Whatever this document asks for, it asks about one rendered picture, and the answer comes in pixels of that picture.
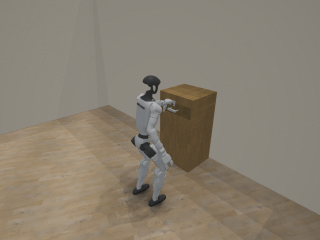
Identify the robot left hand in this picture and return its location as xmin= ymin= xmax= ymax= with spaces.
xmin=163 ymin=98 xmax=176 ymax=112

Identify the left robot foot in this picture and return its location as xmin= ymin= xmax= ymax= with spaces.
xmin=132 ymin=183 xmax=150 ymax=195

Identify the drawer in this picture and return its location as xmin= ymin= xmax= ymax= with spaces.
xmin=161 ymin=98 xmax=191 ymax=121

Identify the robot right upper arm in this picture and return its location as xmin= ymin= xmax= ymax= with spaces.
xmin=146 ymin=102 xmax=162 ymax=136

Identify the robot right hand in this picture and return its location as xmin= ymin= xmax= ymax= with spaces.
xmin=161 ymin=153 xmax=173 ymax=171

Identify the left robot forearm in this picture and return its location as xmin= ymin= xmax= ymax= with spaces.
xmin=155 ymin=100 xmax=167 ymax=106

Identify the cabinet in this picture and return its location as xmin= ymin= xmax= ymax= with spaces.
xmin=160 ymin=83 xmax=217 ymax=173

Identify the right robot forearm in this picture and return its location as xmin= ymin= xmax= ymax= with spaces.
xmin=150 ymin=129 xmax=167 ymax=156

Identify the right robot shin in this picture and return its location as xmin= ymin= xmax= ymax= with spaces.
xmin=152 ymin=171 xmax=166 ymax=201

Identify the handle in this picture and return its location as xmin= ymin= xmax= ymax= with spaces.
xmin=167 ymin=107 xmax=179 ymax=113

